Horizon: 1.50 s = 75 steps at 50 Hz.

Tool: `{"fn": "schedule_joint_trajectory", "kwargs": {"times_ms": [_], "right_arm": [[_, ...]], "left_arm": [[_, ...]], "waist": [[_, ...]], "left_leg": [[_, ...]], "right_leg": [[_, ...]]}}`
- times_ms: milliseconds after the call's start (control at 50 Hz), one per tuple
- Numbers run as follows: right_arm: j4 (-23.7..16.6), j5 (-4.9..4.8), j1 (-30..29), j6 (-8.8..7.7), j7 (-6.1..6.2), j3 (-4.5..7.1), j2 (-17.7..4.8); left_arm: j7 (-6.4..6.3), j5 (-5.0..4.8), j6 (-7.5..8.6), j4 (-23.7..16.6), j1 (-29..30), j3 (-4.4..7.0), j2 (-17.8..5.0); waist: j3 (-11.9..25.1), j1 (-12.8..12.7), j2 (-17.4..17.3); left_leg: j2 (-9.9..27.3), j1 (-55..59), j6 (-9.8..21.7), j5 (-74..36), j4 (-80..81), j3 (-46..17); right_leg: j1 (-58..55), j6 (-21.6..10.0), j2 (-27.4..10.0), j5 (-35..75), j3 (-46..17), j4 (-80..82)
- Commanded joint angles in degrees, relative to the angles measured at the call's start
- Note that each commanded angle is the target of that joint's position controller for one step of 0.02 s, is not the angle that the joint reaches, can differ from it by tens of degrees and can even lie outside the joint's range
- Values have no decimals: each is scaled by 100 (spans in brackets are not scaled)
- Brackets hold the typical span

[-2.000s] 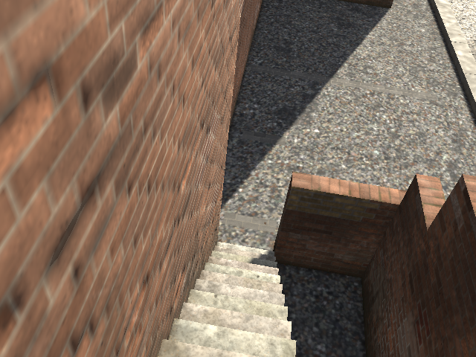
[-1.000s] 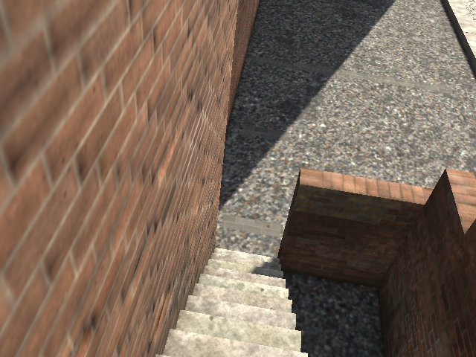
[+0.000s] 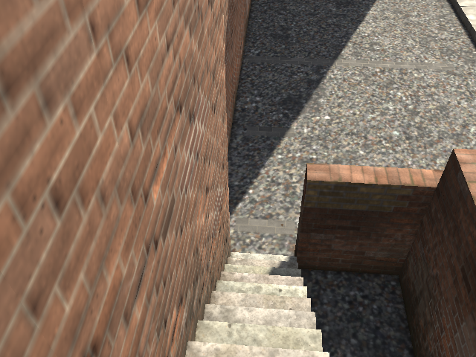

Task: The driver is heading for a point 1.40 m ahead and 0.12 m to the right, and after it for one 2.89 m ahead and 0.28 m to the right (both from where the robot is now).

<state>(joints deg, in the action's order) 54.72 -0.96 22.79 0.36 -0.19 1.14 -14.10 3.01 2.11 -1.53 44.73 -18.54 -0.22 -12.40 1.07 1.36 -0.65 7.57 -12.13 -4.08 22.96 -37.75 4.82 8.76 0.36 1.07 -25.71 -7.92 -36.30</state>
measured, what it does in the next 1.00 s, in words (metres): goes down: right foot 0.22 m lower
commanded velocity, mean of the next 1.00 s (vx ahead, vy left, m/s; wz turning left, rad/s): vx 0.46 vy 0.00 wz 0.00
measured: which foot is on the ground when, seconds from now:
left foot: down 0.00-0.54, up 0.56-1.00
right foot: down 0.00-0.30, up 0.32-0.56, down 0.58-1.00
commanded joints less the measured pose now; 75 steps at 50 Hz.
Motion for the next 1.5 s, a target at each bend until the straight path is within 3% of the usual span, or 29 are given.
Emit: {"fn": "schedule_joint_trajectory", "kwargs": {"times_ms": [20,180,300,360,400,420,480,520,540,580,600,620,660,700,740,780,840,920,980,1060,1080,1100,1120,1160,1240,1280,1360,1460,1500], "right_arm": [[-3,-59,331,-161,21,255,-806],[-70,-62,159,-272,197,225,-674],[803,-4,2178,-325,161,466,-1309],[842,64,2155,-345,141,465,-1139],[660,82,1298,-398,213,403,-875],[599,87,1065,-529,328,278,-421],[350,-306,-20,-624,611,240,-338],[578,-59,152,-502,545,373,-569],[577,7,-113,-468,419,389,-659],[417,274,-670,-280,324,539,-809],[160,435,-1016,-235,349,538,-507],[-240,-155,606,-316,399,416,206],[322,90,1346,-193,412,411,-40],[-24,257,573,-77,443,324,61],[-576,89,-766,129,428,237,-174],[285,174,370,274,377,292,-15],[-302,346,-1315,7,272,318,-204],[-285,-73,-1892,-265,-61,171,87],[6,29,-1098,-394,44,236,-146],[740,80,1433,-514,299,602,-928],[490,394,1309,-548,226,582,-1026],[709,230,1804,-478,62,578,-1256],[466,-157,1671,-558,-39,477,-843],[311,-353,1227,-626,65,386,-895],[256,-276,666,-638,479,-48,-30],[97,-195,478,-749,519,-78,-384],[166,-515,635,-682,671,28,-289],[296,-169,1027,-756,654,117,-109],[386,-29,1050,-641,673,145,-201]], "left_arm": [[-152,50,117,-217,-91,162,-541],[-295,41,77,216,-366,292,-900],[-420,83,211,74,605,258,-662],[-252,153,266,-75,1158,258,-588],[-164,86,242,243,364,196,-283],[-111,69,250,166,702,377,-769],[133,-49,45,183,477,26,216],[69,-352,-90,485,-300,58,34],[-39,-232,-111,985,-1438,209,-353],[-57,9,132,1671,-3510,447,-866],[-15,-9,311,1558,-2982,414,-1062],[100,218,561,1446,-2296,308,-1373],[221,55,653,1362,-2156,442,-1326],[110,189,778,1481,-1733,439,-1294],[-69,-8,844,1253,-360,108,-495],[-119,-15,779,1440,-363,234,-1162],[-303,-275,764,1565,-714,45,-539],[-418,141,426,1575,-1154,117,-627],[-364,263,423,1546,-1130,137,-558],[-315,192,247,1270,-331,285,-672],[-257,-46,-8,1591,-1376,246,-230],[-282,95,-149,1501,-1888,172,255],[-289,183,-230,1501,-1841,157,-109],[-201,289,-374,1252,-735,144,-159],[-144,165,-552,737,287,12,87],[-201,158,-575,911,18,-20,232],[-189,219,-532,380,903,172,-308],[35,215,-349,-185,2103,120,-122],[83,-90,-148,-260,2277,29,158]], "waist": [[-546,15,-248],[-736,-149,424],[-611,804,-1181],[-1038,909,-869],[-604,227,-881],[-859,194,-310],[-773,-450,27],[-171,-549,-321],[375,-1022,-547],[124,-2261,784],[-1077,-2020,1371],[-995,-254,2535],[-192,-91,974],[-396,-98,1360],[-1712,461,662],[-1028,674,734],[-1459,-63,379],[-1243,-728,277],[-1276,-854,59],[-668,29,-96],[-203,-297,-340],[61,-585,-773],[415,-483,-522],[15,-288,-1174],[-875,-438,-477],[-618,-543,-1182],[-708,-327,-1157],[-1058,399,-328],[-1129,757,-601]], "left_leg": [[96,-89,682,-849,430,-166],[-447,-891,511,-286,-55,296],[912,1782,1322,-2724,487,-1593],[1270,1694,1609,-3011,319,-2010],[1215,158,1481,-789,129,-1940],[1156,54,1438,938,-943,-1823],[311,-3233,961,1626,-846,-328],[277,-3150,1124,1589,-2055,13],[331,-3041,1039,950,-3299,115],[-499,-3567,853,2502,-7387,450],[-1071,-3907,886,2759,-9366,354],[-1095,-5491,1028,2513,-9057,-446],[-523,-5170,1116,1076,-7929,-512],[-302,-5523,702,-83,-6397,-1423],[-2,-4252,31,-1911,-3496,-1384],[-287,-1573,-17,-3140,-3758,-788],[14,-3275,156,-5193,-1127,-1252],[-114,-1097,323,-5538,1011,-806],[-89,-700,342,-6047,1556,-632],[444,919,286,-6526,3638,-579],[905,2879,2,-7620,1544,-759],[1678,3965,293,-9361,-659,-1334],[1713,3370,470,-7563,-535,-1752],[1898,1259,1067,-3789,947,-2568],[1324,-1424,1013,-2508,1222,-1669],[1363,-1851,1064,-3896,896,-1335],[476,-1211,729,-546,-22,-796],[720,-1333,1216,1070,-1245,-1416],[699,-1668,1274,334,-1132,-1261]], "right_leg": [[685,-459,160,657,76,73],[-145,-661,-144,3517,-532,-15],[3102,-220,431,79,542,-2220],[4443,-186,33,-1503,681,-2646],[2924,-301,-278,-220,485,-2666],[3665,-378,-711,2757,-301,-1788],[4,-74,-139,5952,618,-482],[-1384,139,-63,5755,1010,-208],[-2137,54,-47,5518,1064,-771],[-2899,-28,-442,4804,776,1014],[-1450,166,-544,5621,389,1605],[-1992,-74,-1542,11356,-606,-551],[-1485,-1007,-1928,7703,-1405,-229],[-341,-2014,-2790,3746,-2881,613],[2254,-1688,-2275,2160,-2434,1604],[3295,-1627,-1691,2302,-1628,1241],[1462,-1330,-1177,-81,-1282,481],[1699,-1161,-959,-272,-469,-109],[1093,-1100,-630,-12,-258,-1428],[876,-770,107,2183,-189,-5488],[2675,-875,998,-2597,560,-7141],[4538,-687,743,-3545,466,-8015],[4554,-605,445,-2447,179,-7143],[4104,-386,375,-1401,359,-7351],[3165,51,67,2246,-608,-3684],[2055,81,237,2750,-224,-3809],[2629,24,173,5408,-570,-1670],[2919,206,-120,5437,-316,-260],[1908,111,-371,4705,188,997]]}}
